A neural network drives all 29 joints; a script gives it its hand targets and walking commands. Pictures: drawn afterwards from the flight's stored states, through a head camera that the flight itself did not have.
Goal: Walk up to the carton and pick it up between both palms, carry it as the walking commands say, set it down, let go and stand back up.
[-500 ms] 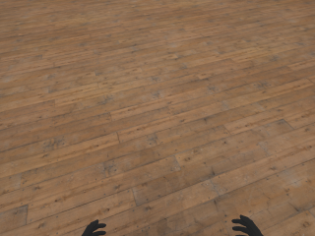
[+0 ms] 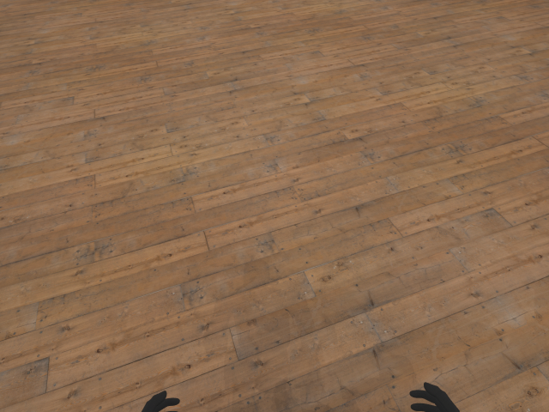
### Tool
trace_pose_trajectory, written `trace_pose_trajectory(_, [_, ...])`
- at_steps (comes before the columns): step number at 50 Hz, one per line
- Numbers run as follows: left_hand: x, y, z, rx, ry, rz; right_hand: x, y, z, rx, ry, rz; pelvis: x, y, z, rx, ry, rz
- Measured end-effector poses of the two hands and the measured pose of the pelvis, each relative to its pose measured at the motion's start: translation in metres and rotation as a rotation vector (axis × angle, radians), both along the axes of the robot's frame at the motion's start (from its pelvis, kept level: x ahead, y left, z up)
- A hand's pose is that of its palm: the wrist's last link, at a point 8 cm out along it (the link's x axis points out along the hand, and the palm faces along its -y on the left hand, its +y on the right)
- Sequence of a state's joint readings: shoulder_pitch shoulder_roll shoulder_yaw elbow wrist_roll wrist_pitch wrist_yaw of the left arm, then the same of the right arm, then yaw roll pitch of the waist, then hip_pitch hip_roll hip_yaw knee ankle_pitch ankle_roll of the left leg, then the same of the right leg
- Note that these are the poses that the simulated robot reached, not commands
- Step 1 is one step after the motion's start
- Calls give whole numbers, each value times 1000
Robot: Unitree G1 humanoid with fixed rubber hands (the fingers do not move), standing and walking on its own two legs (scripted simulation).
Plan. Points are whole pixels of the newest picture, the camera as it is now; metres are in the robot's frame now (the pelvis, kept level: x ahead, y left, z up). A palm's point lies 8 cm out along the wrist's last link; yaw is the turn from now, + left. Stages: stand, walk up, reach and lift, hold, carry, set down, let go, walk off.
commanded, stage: stand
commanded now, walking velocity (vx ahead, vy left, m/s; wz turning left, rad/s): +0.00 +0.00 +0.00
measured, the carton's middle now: out of the picture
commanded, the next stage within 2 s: walk up in 1.00 s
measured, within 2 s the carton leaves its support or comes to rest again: neither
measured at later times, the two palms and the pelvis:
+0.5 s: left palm out of the picture +0.11 +0.23 -0.10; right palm out of the picture +0.11 -0.23 -0.10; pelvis +0.00 +0.00 +0.00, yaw +0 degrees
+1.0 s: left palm out of the picture +0.09 +0.23 -0.11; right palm out of the picture +0.09 -0.23 -0.11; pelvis +0.00 +0.00 +0.01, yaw +0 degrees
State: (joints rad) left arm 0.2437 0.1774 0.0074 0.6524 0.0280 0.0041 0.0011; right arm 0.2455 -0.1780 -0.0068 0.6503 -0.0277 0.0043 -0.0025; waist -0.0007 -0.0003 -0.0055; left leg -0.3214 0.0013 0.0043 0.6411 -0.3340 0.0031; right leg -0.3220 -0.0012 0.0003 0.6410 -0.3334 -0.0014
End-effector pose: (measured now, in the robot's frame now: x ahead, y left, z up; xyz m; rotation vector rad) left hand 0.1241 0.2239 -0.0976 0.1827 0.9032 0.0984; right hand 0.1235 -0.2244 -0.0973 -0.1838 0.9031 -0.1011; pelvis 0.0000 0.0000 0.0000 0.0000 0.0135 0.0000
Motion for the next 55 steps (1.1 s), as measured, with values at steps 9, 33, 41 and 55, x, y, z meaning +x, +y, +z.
trace_pose_trajectory(9, [-4,1,-1,0,15,10,-4,-1,-1,0,15,-10,0,0,1,0,-1,0])
trace_pose_trajectory(33, [-19,4,-6,2,64,40,-19,-4,-6,-2,66,-39,0,0,4,0,-8,0])
trace_pose_trajectory(41, [-26,5,-8,4,88,52,-26,-5,-8,-3,91,-50,0,0,5,0,-11,0])
trace_pose_trajectory(55, [-45,8,-13,6,156,78,-45,-7,-13,-6,157,-74,0,0,8,0,-17,0])
